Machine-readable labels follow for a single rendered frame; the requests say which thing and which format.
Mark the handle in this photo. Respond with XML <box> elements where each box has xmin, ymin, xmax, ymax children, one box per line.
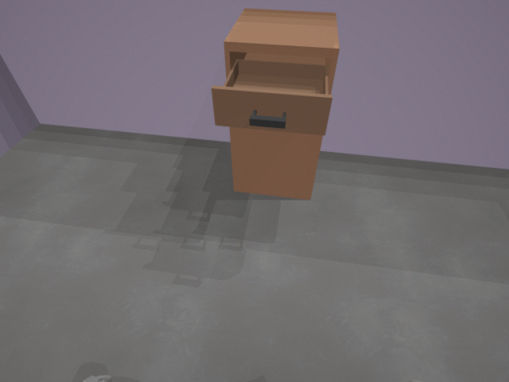
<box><xmin>250</xmin><ymin>110</ymin><xmax>286</xmax><ymax>129</ymax></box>

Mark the cabinet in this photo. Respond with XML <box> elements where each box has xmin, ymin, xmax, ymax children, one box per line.
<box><xmin>223</xmin><ymin>8</ymin><xmax>340</xmax><ymax>200</ymax></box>

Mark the drawer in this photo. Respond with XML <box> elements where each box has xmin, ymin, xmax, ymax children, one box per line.
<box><xmin>212</xmin><ymin>59</ymin><xmax>332</xmax><ymax>135</ymax></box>

